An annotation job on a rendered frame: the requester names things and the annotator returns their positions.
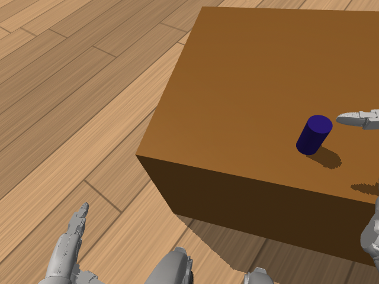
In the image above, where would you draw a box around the right robot arm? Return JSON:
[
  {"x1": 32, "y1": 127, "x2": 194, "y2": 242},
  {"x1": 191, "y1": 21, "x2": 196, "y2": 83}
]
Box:
[{"x1": 360, "y1": 187, "x2": 379, "y2": 272}]

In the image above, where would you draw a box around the left robot hand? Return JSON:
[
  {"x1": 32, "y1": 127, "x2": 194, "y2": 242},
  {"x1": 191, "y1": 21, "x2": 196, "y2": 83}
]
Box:
[{"x1": 45, "y1": 202, "x2": 105, "y2": 284}]

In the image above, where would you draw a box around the can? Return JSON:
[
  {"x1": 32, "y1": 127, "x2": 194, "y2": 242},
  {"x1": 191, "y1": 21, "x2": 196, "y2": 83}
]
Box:
[{"x1": 296, "y1": 115, "x2": 333, "y2": 155}]

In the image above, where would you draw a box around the right robot hand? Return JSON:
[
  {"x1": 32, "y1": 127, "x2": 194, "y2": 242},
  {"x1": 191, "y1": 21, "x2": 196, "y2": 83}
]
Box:
[{"x1": 336, "y1": 109, "x2": 379, "y2": 130}]

